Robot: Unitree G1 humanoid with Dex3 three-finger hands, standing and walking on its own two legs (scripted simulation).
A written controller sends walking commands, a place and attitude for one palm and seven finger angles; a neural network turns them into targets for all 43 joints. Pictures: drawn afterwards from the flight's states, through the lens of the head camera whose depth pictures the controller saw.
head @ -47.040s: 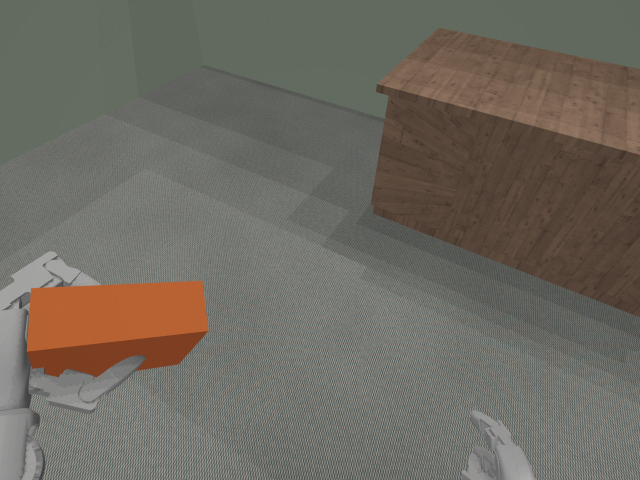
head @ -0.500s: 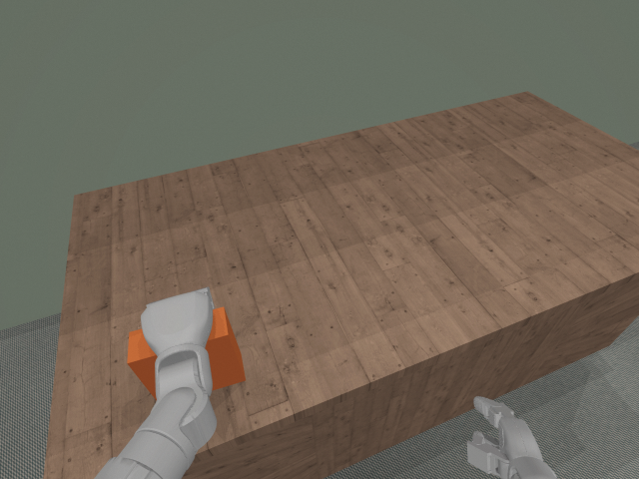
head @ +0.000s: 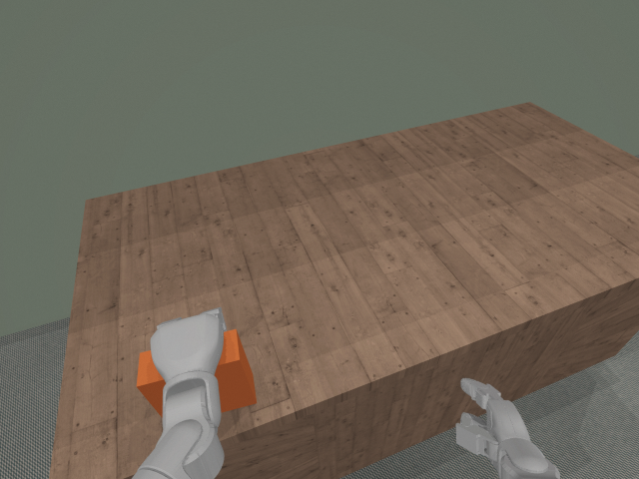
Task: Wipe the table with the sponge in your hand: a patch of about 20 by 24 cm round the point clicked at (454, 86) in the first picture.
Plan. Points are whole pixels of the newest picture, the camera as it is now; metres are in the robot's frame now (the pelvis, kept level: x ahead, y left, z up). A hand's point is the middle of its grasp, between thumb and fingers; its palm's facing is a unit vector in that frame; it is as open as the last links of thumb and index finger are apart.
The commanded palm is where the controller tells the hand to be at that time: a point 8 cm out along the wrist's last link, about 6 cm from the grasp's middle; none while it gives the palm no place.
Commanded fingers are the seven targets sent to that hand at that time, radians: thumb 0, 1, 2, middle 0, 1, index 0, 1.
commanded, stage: wipe back along the middle lane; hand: left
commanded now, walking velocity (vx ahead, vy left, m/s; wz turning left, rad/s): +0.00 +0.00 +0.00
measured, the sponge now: (206, 387) +0.25 +0.22 -0.06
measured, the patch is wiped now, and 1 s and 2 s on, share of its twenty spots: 0.60 0.60 0.75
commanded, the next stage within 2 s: slide across to the third lane in 0.76 s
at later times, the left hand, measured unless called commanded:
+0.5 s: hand (202, 367) +0.26 +0.21 +0.00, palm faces -0.03 -0.06 -1.00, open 9.2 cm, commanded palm +0.21 +0.19 +0.03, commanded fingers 0.00 0.10 1.30 -1.20 -1.60 -1.20 -1.60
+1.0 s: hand (202, 367) +0.26 +0.21 +0.00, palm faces -0.04 -0.06 -1.00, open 9.2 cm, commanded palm +0.21 +0.18 +0.04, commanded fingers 0.00 0.10 1.30 -1.20 -1.60 -1.20 -1.60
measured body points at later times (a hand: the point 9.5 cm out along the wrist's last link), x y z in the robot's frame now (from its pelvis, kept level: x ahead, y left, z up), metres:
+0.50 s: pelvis -0.01 -0.01 +0.00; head -0.03 -0.04 +0.45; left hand +0.25 +0.21 +0.05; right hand +0.22 -0.23 -0.08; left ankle +0.00 +0.10 -0.73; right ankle +0.01 -0.09 -0.73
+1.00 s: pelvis -0.01 -0.01 +0.00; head -0.03 -0.04 +0.45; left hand +0.25 +0.21 +0.05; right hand +0.23 -0.22 -0.08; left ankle +0.00 +0.10 -0.73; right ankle +0.01 -0.09 -0.73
